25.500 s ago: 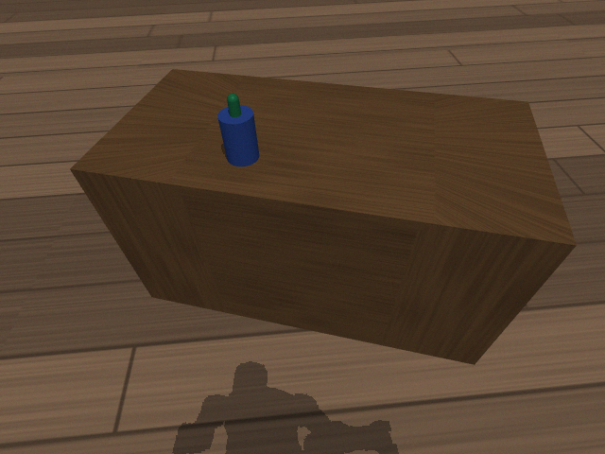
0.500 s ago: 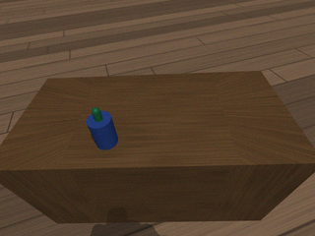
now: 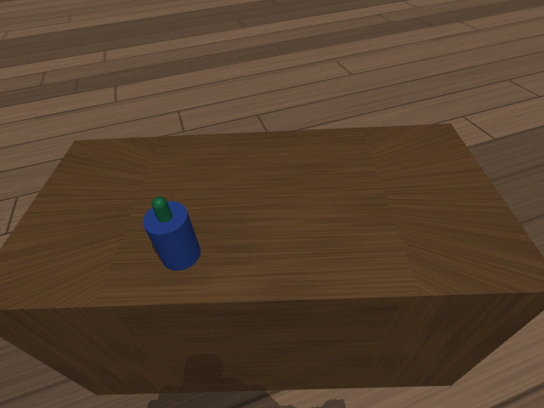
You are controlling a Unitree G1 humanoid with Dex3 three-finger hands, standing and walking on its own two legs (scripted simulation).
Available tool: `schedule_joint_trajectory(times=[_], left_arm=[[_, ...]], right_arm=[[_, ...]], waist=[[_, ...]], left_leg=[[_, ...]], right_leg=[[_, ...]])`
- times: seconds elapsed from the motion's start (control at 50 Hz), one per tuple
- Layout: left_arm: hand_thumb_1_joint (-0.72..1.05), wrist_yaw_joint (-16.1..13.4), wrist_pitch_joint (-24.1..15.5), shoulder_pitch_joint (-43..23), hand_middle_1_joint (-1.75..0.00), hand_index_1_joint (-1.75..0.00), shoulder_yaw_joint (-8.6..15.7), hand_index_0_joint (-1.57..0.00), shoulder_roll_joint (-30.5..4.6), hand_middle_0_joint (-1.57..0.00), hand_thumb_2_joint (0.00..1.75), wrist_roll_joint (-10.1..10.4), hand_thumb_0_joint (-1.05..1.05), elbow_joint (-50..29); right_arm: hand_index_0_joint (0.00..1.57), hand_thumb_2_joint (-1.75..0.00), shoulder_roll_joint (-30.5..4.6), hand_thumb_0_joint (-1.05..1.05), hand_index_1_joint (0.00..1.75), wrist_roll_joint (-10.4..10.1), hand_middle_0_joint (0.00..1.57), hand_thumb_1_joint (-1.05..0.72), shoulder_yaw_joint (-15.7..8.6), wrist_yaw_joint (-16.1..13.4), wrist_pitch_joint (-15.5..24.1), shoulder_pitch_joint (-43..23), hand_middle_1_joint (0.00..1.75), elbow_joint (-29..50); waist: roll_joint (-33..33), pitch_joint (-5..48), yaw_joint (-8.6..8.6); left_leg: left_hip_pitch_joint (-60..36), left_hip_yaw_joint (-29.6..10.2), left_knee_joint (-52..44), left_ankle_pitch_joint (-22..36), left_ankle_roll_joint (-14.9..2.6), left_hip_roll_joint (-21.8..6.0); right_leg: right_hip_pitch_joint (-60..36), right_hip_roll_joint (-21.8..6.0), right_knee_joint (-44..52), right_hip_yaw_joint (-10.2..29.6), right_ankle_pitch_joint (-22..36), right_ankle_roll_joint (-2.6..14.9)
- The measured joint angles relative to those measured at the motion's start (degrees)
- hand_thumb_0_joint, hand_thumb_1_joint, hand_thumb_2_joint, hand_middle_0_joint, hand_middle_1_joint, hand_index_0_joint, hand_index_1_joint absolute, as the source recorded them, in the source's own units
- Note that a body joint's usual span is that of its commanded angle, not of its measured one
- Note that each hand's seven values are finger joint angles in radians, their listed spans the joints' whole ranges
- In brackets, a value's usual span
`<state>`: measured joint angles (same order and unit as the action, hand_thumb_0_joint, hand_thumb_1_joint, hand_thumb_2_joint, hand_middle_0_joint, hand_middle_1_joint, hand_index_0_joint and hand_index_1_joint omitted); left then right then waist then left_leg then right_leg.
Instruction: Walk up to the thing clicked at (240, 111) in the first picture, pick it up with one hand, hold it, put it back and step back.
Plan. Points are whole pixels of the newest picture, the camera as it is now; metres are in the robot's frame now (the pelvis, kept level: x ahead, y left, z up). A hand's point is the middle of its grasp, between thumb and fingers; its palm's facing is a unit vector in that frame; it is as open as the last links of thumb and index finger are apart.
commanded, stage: home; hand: left
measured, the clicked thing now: (170, 229) +0.47 +0.24 -0.04
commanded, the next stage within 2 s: stand in 0.40 s
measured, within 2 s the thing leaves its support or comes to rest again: neither
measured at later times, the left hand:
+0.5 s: hand out of the picture +0.09 +0.24 -0.15, palm faces -0.04 -0.94 -0.35, open 17.7 cm
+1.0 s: hand out of the picture +0.08 +0.24 -0.15, palm faces -0.04 -0.94 -0.35, open 8.7 cm
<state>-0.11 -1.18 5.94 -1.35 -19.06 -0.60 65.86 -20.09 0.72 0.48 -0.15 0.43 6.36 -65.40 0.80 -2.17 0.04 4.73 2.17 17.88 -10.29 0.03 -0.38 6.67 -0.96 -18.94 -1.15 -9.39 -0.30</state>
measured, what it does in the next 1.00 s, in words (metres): stands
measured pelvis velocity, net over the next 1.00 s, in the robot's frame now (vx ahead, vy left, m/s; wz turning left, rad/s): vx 0.01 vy -0.01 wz -0.01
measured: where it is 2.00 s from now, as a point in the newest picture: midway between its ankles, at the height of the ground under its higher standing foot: outside the picture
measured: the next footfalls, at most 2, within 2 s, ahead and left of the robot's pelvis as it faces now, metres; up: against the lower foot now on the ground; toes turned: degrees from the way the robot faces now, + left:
none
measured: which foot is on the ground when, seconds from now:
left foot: down 0.00-1.00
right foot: down 0.00-1.00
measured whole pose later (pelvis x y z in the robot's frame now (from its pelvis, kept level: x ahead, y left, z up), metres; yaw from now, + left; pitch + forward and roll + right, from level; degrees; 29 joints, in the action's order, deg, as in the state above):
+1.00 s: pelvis +0.01 -0.01 +0.00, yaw +0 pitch -3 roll +0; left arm 0.1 -0.9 6.4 -0.7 -19.6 -0.5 65.8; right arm -20.1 0.8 0.2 -0.1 0.2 7.1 -65.7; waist 0.6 -2.4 0.3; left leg 3.8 2.3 16.4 -10.1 0.9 -1.4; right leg 5.9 0.1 -17.6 -1.0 -9.1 0.5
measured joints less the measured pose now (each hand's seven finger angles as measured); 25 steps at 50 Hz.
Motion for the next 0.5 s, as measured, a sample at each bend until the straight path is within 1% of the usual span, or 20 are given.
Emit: schedule_joint_trajectory(times=[0.5], left_arm=[[-0.58, -0.07, 0.22, -0.14, -0.04, -0.04, 0.58, -0.05, -0.32, -0.05, 0.02, 0.04, -0.01, 0.33]], right_arm=[[0.21, -0.9, -0.24, 0.0, 0.3, 0.07, 0.21, -0.9, -0.38, -0.11, -0.36, 0.31, 0.3, -0.74]], waist=[[0.02, -0.25, 0.35]], left_leg=[[-1.11, 0.09, -1.24, -0.19, 0.51, -0.62]], right_leg=[[-1.01, 0.66, 1.23, 0.07, -0.12, 0.44]])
